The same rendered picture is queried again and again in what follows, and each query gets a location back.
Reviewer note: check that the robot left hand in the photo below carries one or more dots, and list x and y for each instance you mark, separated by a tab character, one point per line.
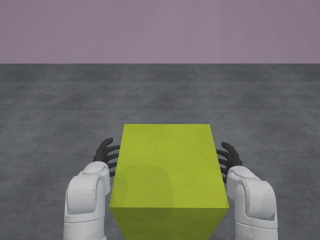
103	150

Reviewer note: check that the right robot forearm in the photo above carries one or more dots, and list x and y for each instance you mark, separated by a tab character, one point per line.
255	207

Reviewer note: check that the carton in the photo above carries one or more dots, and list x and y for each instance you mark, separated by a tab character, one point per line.
168	183

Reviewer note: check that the robot right hand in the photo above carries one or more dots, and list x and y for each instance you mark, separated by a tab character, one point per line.
232	159

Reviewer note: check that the left robot forearm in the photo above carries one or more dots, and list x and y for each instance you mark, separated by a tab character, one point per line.
84	208

